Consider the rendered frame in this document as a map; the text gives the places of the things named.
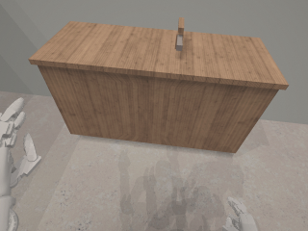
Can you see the robot left forearm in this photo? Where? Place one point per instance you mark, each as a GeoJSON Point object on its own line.
{"type": "Point", "coordinates": [9, 220]}

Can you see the tap lever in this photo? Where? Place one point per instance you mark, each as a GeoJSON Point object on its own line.
{"type": "Point", "coordinates": [179, 44]}

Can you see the right robot hand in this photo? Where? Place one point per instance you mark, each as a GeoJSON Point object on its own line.
{"type": "Point", "coordinates": [245, 222]}

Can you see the left robot hand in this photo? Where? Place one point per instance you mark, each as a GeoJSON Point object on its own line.
{"type": "Point", "coordinates": [10, 123]}

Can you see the counter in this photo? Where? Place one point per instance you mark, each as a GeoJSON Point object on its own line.
{"type": "Point", "coordinates": [131, 84]}

